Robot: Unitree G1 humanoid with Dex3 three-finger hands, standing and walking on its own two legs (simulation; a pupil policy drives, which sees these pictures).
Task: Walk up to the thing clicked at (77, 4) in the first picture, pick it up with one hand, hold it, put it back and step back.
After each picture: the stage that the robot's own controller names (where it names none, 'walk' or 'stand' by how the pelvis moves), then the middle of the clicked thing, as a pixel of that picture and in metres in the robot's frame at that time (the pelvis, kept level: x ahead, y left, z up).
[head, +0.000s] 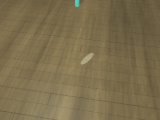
stand; out of the picture +2.31 +0.00 -0.65
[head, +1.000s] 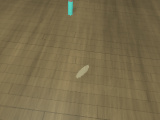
walk; (70, 6) +2.17 +0.03 -0.65
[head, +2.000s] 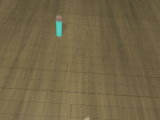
walk; (59, 26) +1.53 +0.13 -0.65
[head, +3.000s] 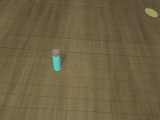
walk; (56, 60) +1.04 +0.16 -0.65
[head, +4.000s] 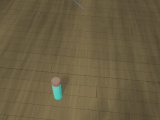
walk; (56, 88) +0.70 +0.16 -0.64
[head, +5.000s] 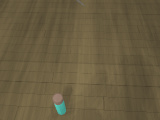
walk; (59, 104) +0.51 +0.16 -0.63
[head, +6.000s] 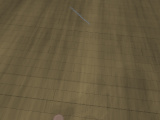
stand; out of the picture +0.43 +0.13 -0.65
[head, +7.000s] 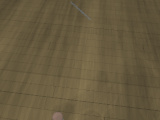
stand; out of the picture +0.42 +0.14 -0.65
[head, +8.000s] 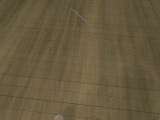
stand; out of the picture +0.43 +0.14 -0.66
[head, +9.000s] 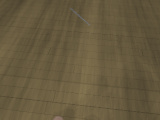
stand; out of the picture +0.42 +0.14 -0.66
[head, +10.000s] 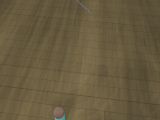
go down; (59, 117) +0.43 +0.14 -0.65
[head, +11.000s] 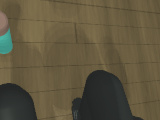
go down; (0, 36) +0.50 +0.20 -0.23
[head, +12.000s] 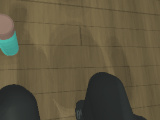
close in; (6, 38) +0.50 +0.19 -0.24
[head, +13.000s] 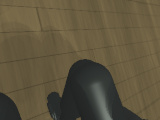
close in; out of the picture +0.49 +0.24 -0.17
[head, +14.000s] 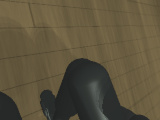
lift; out of the picture +0.48 +0.25 -0.18
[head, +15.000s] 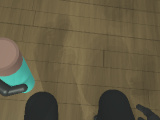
lift; (15, 72) +0.35 +0.19 -0.01
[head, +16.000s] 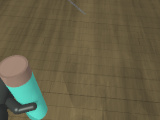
hold; (27, 92) +0.30 +0.16 +0.05
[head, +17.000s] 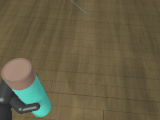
hold; (31, 92) +0.30 +0.16 +0.05
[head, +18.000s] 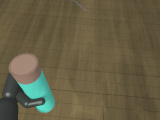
crouch; (36, 88) +0.32 +0.14 +0.04
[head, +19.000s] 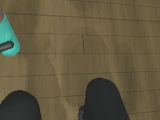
crouch; out of the picture +0.49 +0.18 -0.05
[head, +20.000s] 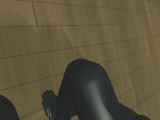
lower; out of the picture +0.46 +0.26 -0.18
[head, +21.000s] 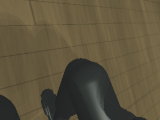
lower; out of the picture +0.47 +0.26 -0.18
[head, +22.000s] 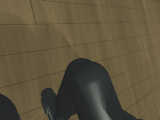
lower; out of the picture +0.47 +0.26 -0.18
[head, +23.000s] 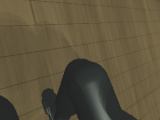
lower; out of the picture +0.48 +0.26 -0.17
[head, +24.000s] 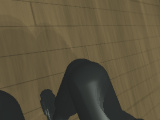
loosen; out of the picture +0.46 +0.23 -0.18
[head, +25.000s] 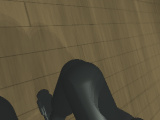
withdraw; out of the picture +0.47 +0.24 -0.19
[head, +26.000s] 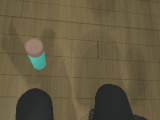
walk; (37, 56) +0.49 +0.16 -0.31
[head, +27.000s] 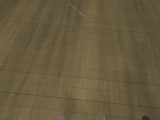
stand; out of the picture +0.42 +0.11 -0.59
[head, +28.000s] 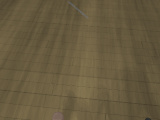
stand; out of the picture +0.43 +0.13 -0.60
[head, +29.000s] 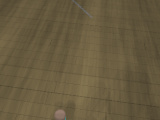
stand; out of the picture +0.43 +0.12 -0.62
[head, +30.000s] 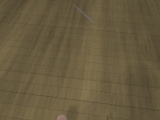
walk; out of the picture +0.42 +0.13 -0.66
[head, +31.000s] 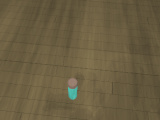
walk; (72, 89) +0.58 +0.05 -0.63
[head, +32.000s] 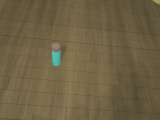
walk; (56, 55) +0.89 +0.14 -0.64
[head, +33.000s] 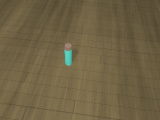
stand; (68, 54) +1.08 +0.11 -0.64
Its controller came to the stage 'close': yes
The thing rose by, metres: 0.69
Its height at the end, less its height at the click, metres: +0.00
